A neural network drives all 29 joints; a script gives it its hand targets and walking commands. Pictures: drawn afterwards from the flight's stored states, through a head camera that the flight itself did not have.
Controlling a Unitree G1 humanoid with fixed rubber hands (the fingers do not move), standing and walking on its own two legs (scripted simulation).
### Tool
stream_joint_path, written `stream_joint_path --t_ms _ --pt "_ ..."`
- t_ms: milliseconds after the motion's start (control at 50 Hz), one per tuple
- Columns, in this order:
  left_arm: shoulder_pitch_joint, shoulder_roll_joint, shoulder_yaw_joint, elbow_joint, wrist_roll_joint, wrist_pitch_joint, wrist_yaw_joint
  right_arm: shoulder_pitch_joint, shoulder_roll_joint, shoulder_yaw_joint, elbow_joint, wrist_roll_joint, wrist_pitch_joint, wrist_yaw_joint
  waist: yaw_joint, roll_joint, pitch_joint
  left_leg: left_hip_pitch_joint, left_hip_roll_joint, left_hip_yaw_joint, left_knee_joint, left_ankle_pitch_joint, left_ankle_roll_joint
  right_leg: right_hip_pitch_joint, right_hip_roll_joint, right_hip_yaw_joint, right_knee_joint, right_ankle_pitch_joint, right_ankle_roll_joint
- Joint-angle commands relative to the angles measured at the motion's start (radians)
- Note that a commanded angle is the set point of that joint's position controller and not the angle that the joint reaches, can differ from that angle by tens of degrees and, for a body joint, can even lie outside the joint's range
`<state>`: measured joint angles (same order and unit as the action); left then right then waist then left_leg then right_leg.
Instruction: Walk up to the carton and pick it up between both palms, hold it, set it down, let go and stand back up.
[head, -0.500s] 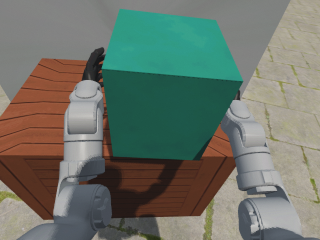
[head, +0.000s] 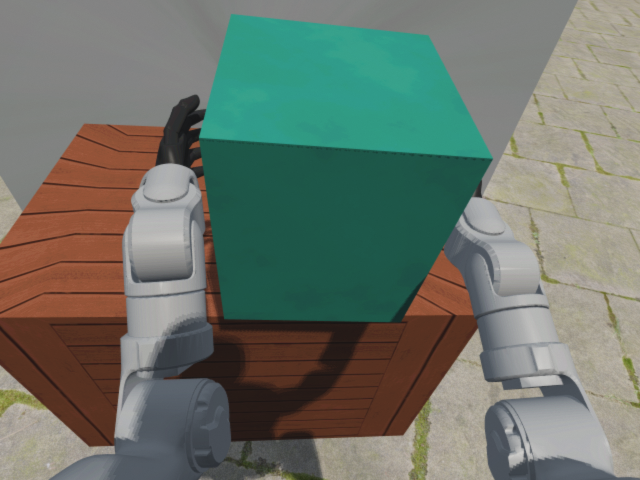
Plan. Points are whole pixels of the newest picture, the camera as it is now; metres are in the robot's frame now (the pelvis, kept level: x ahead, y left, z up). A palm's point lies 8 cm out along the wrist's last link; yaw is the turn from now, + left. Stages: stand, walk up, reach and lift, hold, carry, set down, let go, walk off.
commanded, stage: reach and lift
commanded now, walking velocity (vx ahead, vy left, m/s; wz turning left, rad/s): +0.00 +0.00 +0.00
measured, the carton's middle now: (323, 181) +0.40 -0.01 +0.19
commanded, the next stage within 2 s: hold in 0.08 s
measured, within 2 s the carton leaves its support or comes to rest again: neither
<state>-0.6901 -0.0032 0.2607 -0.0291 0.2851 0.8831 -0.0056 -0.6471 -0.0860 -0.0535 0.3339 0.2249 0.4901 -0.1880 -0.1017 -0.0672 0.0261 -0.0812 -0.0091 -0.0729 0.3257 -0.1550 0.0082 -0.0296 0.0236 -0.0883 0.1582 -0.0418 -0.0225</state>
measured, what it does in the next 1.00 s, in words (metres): stands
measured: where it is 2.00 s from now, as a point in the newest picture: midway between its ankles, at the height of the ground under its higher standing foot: outside the picture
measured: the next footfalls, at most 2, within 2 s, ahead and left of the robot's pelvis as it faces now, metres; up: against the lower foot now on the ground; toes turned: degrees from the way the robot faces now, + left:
none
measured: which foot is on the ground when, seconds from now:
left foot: down 0.00-1.00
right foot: down 0.00-1.00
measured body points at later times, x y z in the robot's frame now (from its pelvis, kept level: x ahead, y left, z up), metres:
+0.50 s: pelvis +0.00 -0.01 +0.00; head -0.03 +0.03 +0.45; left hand +0.38 +0.16 +0.23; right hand +0.38 -0.16 +0.21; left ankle +0.02 +0.11 -0.75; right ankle +0.04 -0.11 -0.75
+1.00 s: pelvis +0.00 -0.01 +0.00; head -0.03 +0.03 +0.45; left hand +0.38 +0.16 +0.24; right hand +0.38 -0.16 +0.22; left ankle +0.02 +0.11 -0.75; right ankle +0.04 -0.11 -0.75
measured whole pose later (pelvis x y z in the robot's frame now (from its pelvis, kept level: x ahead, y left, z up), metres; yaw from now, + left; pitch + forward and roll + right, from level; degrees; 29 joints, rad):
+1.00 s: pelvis +0.00 -0.01 +0.00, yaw +0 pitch -4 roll -1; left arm -0.70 0.00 0.28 -0.09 0.29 0.96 -0.03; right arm -0.67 -0.09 -0.04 0.28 0.27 0.57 -0.23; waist -0.10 -0.07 -0.01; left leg -0.09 0.00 -0.07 0.31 -0.15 0.00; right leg -0.04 0.03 -0.09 0.15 -0.04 -0.03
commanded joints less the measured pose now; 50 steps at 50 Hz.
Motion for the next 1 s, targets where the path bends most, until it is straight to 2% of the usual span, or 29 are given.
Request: stream_joint_path --t_ms 0,80,100,120,140,220,280,300,320,400,420,460,500,520,560,600,640,660,720,740,800,900,980 --pt "-0.650 -0.453 -0.504 -0.208 -0.193 -0.080 -0.122 -0.897 0.370 0.296 -0.376 0.079 -0.081 0.027 -0.020 0.113 -0.566 0.078 -0.022 0.034 -0.015 0.274 -0.026 0.243 0.021 -0.008 0.054 0.204 0.026" --pt "-0.644 -0.439 -0.487 -0.130 -0.185 -0.066 -0.122 -0.903 0.358 0.264 -0.332 0.060 -0.064 0.028 -0.024 0.115 -0.504 0.030 -0.014 0.041 -0.038 0.186 -0.024 0.225 0.018 -0.009 0.038 0.128 0.025" --pt "-0.655 -0.428 -0.470 -0.110 -0.182 -0.060 -0.123 -0.912 0.349 0.253 -0.297 0.058 -0.056 0.031 -0.017 0.101 -0.479 0.003 -0.012 0.040 -0.048 0.147 -0.021 0.217 0.018 -0.013 0.037 0.090 0.025" --pt "-0.676 -0.425 -0.474 -0.127 -0.188 -0.056 -0.122 -0.922 0.357 0.245 -0.286 0.060 -0.053 0.032 -0.021 0.117 -0.480 -0.007 -0.015 0.044 -0.053 0.136 -0.020 0.212 0.014 -0.013 0.039 0.084 0.023" --pt "-0.677 -0.428 -0.464 -0.110 -0.180 -0.055 -0.121 -0.925 0.358 0.241 -0.284 0.062 -0.053 0.035 -0.013 0.109 -0.490 -0.006 -0.016 0.047 -0.053 0.111 -0.014 0.217 0.018 -0.012 0.042 0.061 0.025" --pt "-0.677 -0.444 -0.467 -0.144 -0.196 -0.063 -0.129 -0.929 0.378 0.255 -0.326 0.074 -0.049 0.026 -0.015 0.122 -0.559 0.027 -0.024 0.041 -0.038 0.210 -0.018 0.246 0.016 -0.009 0.049 0.155 0.033" --pt "-0.671 -0.439 -0.458 -0.159 -0.186 -0.065 -0.138 -0.915 0.387 0.287 -0.350 0.091 -0.037 0.012 -0.008 0.106 -0.591 0.044 -0.030 0.042 -0.023 0.264 -0.011 0.269 0.013 -0.002 0.054 0.214 0.037" --pt "-0.661 -0.429 -0.450 -0.136 -0.178 -0.057 -0.140 -0.913 0.375 0.281 -0.331 0.092 -0.028 0.010 -0.001 0.111 -0.561 0.033 -0.029 0.037 -0.030 0.246 -0.014 0.261 0.011 -0.002 0.051 0.194 0.035" --pt "-0.649 -0.424 -0.451 -0.135 -0.179 -0.053 -0.144 -0.900 0.378 0.288 -0.337 0.094 -0.024 0.006 -0.009 0.099 -0.552 0.019 -0.027 0.040 -0.033 0.234 -0.007 0.260 0.009 0.000 0.046 0.188 0.038" --pt "-0.692 -0.427 -0.440 -0.115 -0.171 -0.038 -0.140 -0.937 0.354 0.241 -0.284 0.077 -0.023 0.021 -0.007 0.129 -0.473 -0.028 -0.016 0.048 -0.065 0.103 -0.019 0.202 0.017 -0.018 0.039 0.029 0.018" --pt "-0.693 -0.435 -0.448 -0.126 -0.184 -0.041 -0.137 -0.943 0.363 0.244 -0.314 0.077 -0.032 0.023 -0.013 0.120 -0.510 -0.023 -0.020 0.054 -0.057 0.112 -0.011 0.212 0.013 -0.009 0.041 0.036 0.023" --pt "-0.692 -0.442 -0.480 -0.182 -0.207 -0.045 -0.133 -0.932 0.377 0.264 -0.353 0.095 -0.030 0.017 -0.015 0.120 -0.567 0.004 -0.021 0.050 -0.043 0.204 -0.012 0.240 0.017 -0.004 0.051 0.139 0.025" --pt "-0.676 -0.446 -0.482 -0.206 -0.201 -0.038 -0.138 -0.920 0.386 0.303 -0.388 0.114 -0.019 0.004 -0.011 0.109 -0.615 0.053 -0.026 0.042 -0.022 0.309 -0.010 0.264 0.017 0.001 0.055 0.238 0.032" --pt "-0.662 -0.452 -0.486 -0.209 -0.196 -0.034 -0.142 -0.907 0.394 0.312 -0.394 0.112 -0.014 0.000 -0.008 0.121 -0.606 0.047 -0.028 0.045 -0.018 0.322 -0.012 0.270 0.013 0.006 0.054 0.247 0.029" --pt "-0.651 -0.429 -0.465 -0.186 -0.183 -0.023 -0.147 -0.907 0.366 0.302 -0.371 0.109 -0.001 -0.001 -0.003 0.123 -0.555 0.048 -0.023 0.043 -0.031 0.268 -0.017 0.242 0.013 0.002 0.039 0.177 0.028" --pt "-0.668 -0.409 -0.428 -0.135 -0.165 -0.012 -0.144 -0.910 0.346 0.263 -0.287 0.100 0.007 0.009 0.010 0.126 -0.442 -0.006 -0.017 0.045 -0.064 0.134 -0.019 0.205 0.011 -0.010 0.034 0.048 0.018" --pt "-0.669 -0.418 -0.422 -0.113 -0.165 -0.011 -0.139 -0.924 0.338 0.236 -0.260 0.080 -0.003 0.021 0.003 0.120 -0.416 -0.057 -0.013 0.053 -0.085 0.045 -0.015 0.201 0.015 -0.012 0.034 -0.027 0.014" --pt "-0.681 -0.421 -0.439 -0.124 -0.178 -0.012 -0.139 -0.933 0.345 0.231 -0.282 0.082 -0.012 0.022 -0.006 0.121 -0.442 -0.060 -0.017 0.060 -0.082 0.042 -0.016 0.210 0.013 -0.009 0.034 -0.019 0.018" --pt "-0.691 -0.431 -0.444 -0.153 -0.190 -0.018 -0.141 -0.950 0.356 0.246 -0.327 0.091 -0.017 0.014 -0.013 0.109 -0.521 -0.014 -0.019 0.058 -0.054 0.144 -0.013 0.227 0.015 0.000 0.040 0.078 0.026" --pt "-0.675 -0.441 -0.459 -0.167 -0.194 -0.019 -0.142 -0.949 0.363 0.260 -0.350 0.093 -0.016 0.008 -0.014 0.116 -0.544 0.015 -0.020 0.056 -0.041 0.215 -0.017 0.240 0.017 -0.005 0.046 0.126 0.026" --pt "-0.665 -0.428 -0.465 -0.202 -0.197 -0.020 -0.155 -0.920 0.384 0.303 -0.390 0.119 -0.002 -0.009 -0.008 0.104 -0.595 0.065 -0.027 0.048 -0.026 0.309 -0.011 0.268 0.012 0.003 0.044 0.223 0.035" --pt "-0.656 -0.435 -0.469 -0.226 -0.189 -0.012 -0.152 -0.904 0.366 0.297 -0.396 0.118 0.006 -0.008 -0.009 0.124 -0.550 0.040 -0.021 0.046 -0.038 0.251 -0.019 0.236 0.013 -0.007 0.038 0.145 0.022" --pt "-0.603 -0.419 -0.456 -0.226 -0.183 0.013 -0.155 -0.873 0.360 0.307 -0.405 0.132 0.014 -0.013 0.002 0.095 -0.528 0.060 -0.020 0.052 -0.042 0.280 -0.013 0.267 0.014 -0.001 0.034 0.180 0.032"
